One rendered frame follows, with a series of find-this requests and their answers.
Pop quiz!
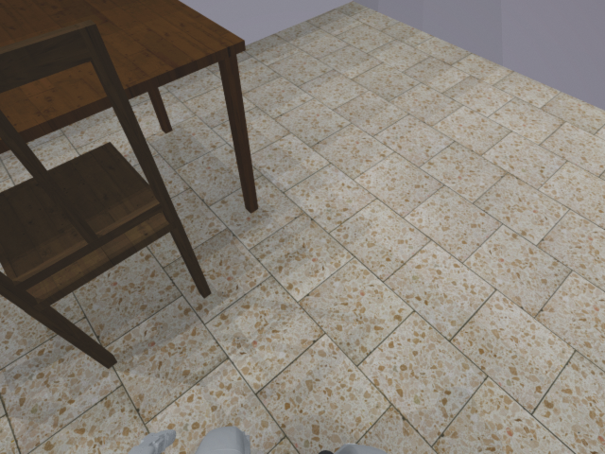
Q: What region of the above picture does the chair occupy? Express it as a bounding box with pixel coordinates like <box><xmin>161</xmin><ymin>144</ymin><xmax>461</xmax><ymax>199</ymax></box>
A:
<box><xmin>0</xmin><ymin>20</ymin><xmax>211</xmax><ymax>369</ymax></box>

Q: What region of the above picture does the robot left hand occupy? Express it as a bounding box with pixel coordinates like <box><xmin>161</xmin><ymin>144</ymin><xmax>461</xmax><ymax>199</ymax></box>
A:
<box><xmin>128</xmin><ymin>429</ymin><xmax>176</xmax><ymax>454</ymax></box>

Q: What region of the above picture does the left robot thigh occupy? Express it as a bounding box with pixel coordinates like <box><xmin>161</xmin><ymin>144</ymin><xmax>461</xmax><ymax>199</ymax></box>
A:
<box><xmin>195</xmin><ymin>426</ymin><xmax>251</xmax><ymax>454</ymax></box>

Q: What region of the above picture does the table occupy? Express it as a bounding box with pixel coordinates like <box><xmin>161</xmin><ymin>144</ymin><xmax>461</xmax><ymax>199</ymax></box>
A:
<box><xmin>0</xmin><ymin>0</ymin><xmax>258</xmax><ymax>213</ymax></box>

